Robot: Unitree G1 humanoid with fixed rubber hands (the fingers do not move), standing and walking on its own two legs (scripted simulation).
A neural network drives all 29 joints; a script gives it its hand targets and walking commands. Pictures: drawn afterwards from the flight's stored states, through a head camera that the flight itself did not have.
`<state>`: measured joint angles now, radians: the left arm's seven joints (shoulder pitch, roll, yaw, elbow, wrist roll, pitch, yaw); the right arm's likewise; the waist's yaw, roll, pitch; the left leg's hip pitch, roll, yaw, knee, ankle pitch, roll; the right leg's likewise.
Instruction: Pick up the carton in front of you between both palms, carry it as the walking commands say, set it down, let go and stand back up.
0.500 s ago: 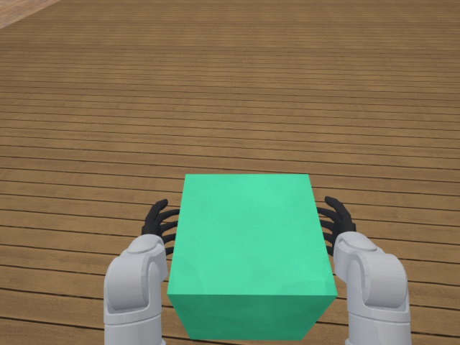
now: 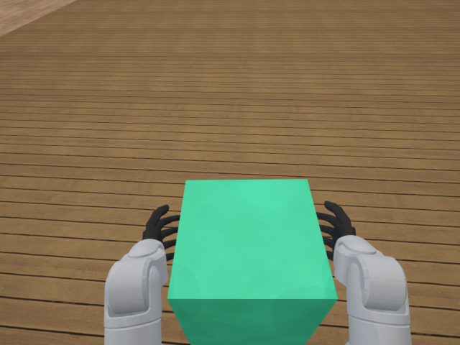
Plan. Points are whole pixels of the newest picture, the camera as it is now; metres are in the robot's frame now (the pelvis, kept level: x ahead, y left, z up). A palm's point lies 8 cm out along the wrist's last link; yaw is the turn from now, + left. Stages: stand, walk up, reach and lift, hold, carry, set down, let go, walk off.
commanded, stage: carry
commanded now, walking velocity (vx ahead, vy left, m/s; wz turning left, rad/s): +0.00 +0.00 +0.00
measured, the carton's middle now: (246, 267) +0.27 +0.00 +0.01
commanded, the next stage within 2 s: hold in 1.26 s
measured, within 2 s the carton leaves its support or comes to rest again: neither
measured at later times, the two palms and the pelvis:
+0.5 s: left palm (154, 283) +0.22 +0.15 +0.06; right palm (348, 279) +0.22 -0.15 +0.06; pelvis -0.04 +0.00 +0.00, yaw +0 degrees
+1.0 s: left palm (162, 279) +0.24 +0.14 +0.04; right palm (345, 276) +0.24 -0.16 +0.04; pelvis -0.05 -0.01 +0.00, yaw +0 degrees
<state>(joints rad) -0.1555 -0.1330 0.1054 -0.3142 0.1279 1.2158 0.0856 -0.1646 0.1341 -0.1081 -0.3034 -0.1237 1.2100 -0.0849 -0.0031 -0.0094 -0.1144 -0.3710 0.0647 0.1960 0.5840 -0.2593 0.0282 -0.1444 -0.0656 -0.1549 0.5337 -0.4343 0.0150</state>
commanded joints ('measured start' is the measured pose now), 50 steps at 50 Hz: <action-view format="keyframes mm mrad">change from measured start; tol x2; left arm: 1 -452 -906 -708 -48 -414 -2 -264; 9 -434 -933 -724 15 -387 -53 -277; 17 -422 -894 -701 66 -336 -161 -272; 24 -392 -842 -629 154 -259 -273 -268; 30 -418 -818 -542 266 -180 -395 -264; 35 -474 -837 -456 396 -116 -511 -271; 38 -505 -873 -447 442 -105 -564 -278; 41 -510 -903 -465 452 -111 -584 -284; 45 -482 -922 -522 404 -146 -560 -285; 50 -445 -888 -520 378 -145 -517 -280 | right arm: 1 -435 912 707 -40 410 2 261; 9 -416 942 717 21 380 -48 275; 16 -412 905 699 68 337 -142 274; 22 -381 856 643 136 275 -232 270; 31 -410 818 514 304 160 -414 270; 35 -456 836 446 412 112 -509 277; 38 -489 873 434 456 99 -563 284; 41 -496 905 449 465 103 -582 290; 45 -465 925 503 415 135 -558 290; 50 -426 888 507 390 140 -513 285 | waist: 1 3 6 -223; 14 5 8 -157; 33 2 16 -168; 45 2 16 -240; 50 2 14 -233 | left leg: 1 210 107 -112 -37 458 13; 13 179 105 -127 -106 272 8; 33 166 109 -136 -135 207 0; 38 176 110 -135 -129 227 0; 46 201 111 -128 -103 329 5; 50 189 112 -127 -98 338 5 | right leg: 1 -29 -97 60 -63 453 -11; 10 -85 -97 79 -113 278 -23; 17 -106 -93 88 -128 206 -31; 35 -128 -89 97 -127 168 -41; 50 -93 -88 90 -84 281 -36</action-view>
